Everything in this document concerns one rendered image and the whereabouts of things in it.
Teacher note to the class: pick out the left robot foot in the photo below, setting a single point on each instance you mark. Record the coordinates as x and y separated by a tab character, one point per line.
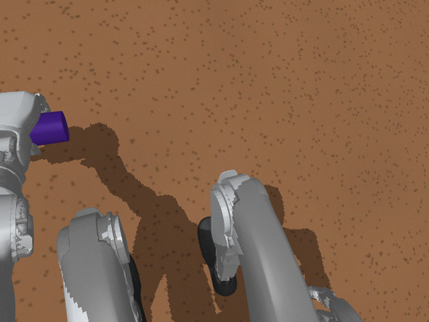
137	289

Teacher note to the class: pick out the left robot hand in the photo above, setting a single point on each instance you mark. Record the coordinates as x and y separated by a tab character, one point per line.
22	109

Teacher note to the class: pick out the bottle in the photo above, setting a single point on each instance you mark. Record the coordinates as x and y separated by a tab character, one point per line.
51	128

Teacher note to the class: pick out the right robot foot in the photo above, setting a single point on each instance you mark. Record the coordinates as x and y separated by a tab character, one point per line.
207	247

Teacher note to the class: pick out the right robot hand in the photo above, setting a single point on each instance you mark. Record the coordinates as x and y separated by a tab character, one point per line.
340	309

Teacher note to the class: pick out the left robot arm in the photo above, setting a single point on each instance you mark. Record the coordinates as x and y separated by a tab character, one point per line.
16	224

